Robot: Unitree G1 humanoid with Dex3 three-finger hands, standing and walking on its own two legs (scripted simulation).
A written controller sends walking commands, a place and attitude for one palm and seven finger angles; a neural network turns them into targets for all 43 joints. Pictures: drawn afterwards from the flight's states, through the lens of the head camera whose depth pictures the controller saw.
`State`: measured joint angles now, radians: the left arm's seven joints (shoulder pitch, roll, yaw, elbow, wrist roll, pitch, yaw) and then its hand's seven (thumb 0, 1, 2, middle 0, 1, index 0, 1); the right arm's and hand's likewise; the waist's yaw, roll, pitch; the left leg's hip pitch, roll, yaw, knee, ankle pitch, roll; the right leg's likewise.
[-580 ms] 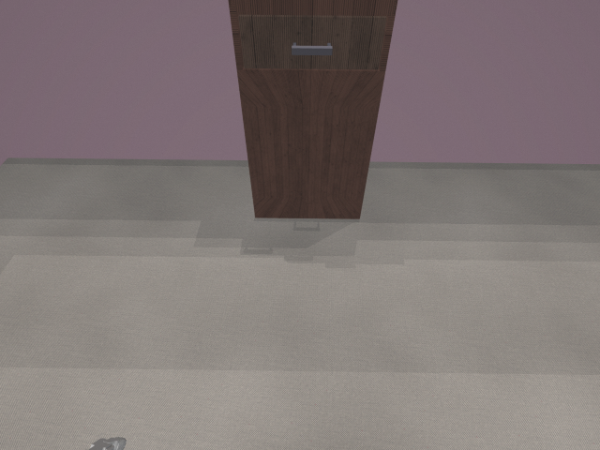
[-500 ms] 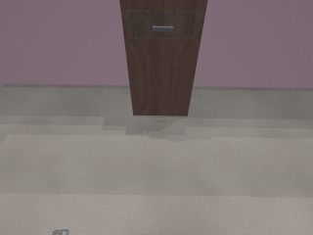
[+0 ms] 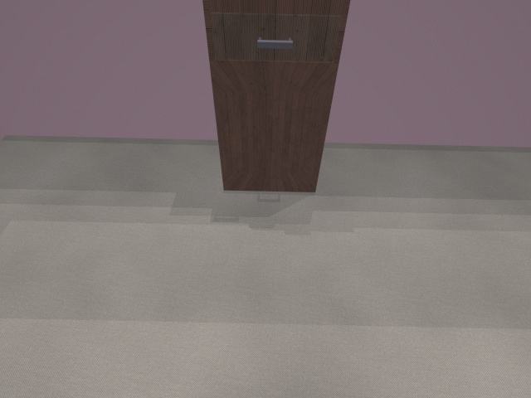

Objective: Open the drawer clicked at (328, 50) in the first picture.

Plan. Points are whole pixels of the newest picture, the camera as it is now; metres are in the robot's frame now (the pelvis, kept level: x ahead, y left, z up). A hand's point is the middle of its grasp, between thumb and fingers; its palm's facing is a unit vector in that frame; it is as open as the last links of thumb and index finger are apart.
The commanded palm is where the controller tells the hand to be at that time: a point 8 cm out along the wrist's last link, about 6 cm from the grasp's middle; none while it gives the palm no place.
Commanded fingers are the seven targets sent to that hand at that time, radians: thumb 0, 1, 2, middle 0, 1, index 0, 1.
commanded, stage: stand and wait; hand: left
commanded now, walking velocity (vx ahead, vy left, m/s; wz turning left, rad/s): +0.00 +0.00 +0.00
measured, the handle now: (274, 42) +1.26 +0.03 +0.03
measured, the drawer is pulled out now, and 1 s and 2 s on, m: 0.00 0.00 0.00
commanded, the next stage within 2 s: look at it before walking up in 0.24 s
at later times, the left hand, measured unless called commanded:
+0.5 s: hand out of the picture +0.07 +0.25 -0.15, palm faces -0.04 -0.94 -0.33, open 7.4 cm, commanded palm none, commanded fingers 0.00 0.90 0.90 -0.20 -0.30 -0.20 -0.30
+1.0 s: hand out of the picture +0.08 +0.25 -0.15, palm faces -0.04 -0.94 -0.34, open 7.4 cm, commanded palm none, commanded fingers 0.00 0.90 0.90 -0.20 -0.30 -0.20 -0.30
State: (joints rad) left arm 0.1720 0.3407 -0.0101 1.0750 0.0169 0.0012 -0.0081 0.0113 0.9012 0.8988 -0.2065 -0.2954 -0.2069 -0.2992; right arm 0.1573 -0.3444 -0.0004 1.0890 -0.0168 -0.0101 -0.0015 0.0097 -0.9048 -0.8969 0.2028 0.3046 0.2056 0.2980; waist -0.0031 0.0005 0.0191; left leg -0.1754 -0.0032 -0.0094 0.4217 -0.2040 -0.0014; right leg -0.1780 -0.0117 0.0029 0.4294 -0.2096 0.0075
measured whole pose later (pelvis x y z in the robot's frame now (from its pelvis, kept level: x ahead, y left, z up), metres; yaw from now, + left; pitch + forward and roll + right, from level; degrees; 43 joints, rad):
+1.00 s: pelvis +0.01 +0.00 +0.00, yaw +0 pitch -2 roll +0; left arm 0.15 0.34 -0.01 1.10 0.02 0.00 -0.01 0.01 0.90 0.90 -0.21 -0.30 -0.21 -0.30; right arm 0.12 -0.34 0.01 1.11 -0.01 -0.02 0.00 0.01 -0.90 -0.90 0.20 0.30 0.21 0.30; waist 0.00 0.00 0.03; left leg -0.14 0.00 -0.01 0.36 -0.19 0.00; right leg -0.15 -0.01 0.01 0.37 -0.20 0.01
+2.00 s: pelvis +0.35 -0.06 -0.01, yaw -28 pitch -1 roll -1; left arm 0.39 0.19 0.07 1.08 0.03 -0.02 -0.01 0.01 0.91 0.90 -0.20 -0.29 -0.20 -0.30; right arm 0.16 -0.13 -0.02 0.97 -0.03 -0.08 -0.01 0.01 -0.91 -0.90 0.20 0.30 0.20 0.30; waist 0.04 -0.05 0.05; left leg -0.32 0.06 0.20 0.60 -0.26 0.07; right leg -0.36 -0.01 0.01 1.28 -0.37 -0.03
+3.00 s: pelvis +0.55 -0.15 -0.01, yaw -39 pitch -1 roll -1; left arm 0.21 0.20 0.06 0.98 0.02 0.04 0.02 0.01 0.91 0.90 -0.20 -0.29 -0.20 -0.30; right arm 0.23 -0.15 -0.03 0.98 -0.03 0.02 -0.01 0.01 -0.92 -0.90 0.20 0.30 0.20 0.30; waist 0.00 -0.04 0.02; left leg -0.31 0.02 0.08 0.61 -0.30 0.04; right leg -0.37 -0.05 -0.10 0.92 -0.49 0.03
